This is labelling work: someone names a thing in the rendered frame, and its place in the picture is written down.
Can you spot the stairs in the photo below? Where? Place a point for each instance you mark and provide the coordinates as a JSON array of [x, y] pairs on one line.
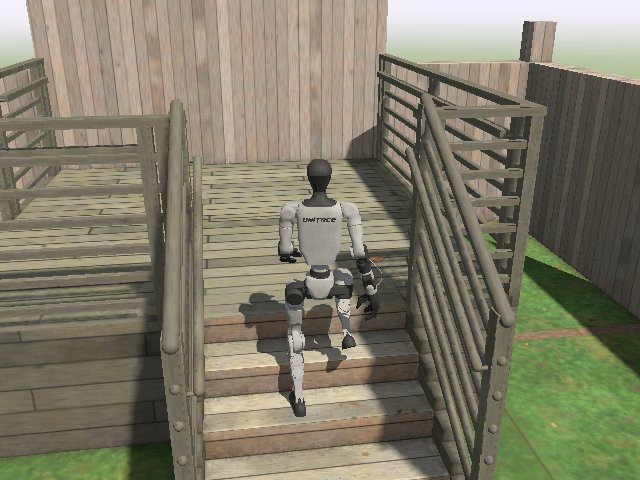
[[367, 416]]

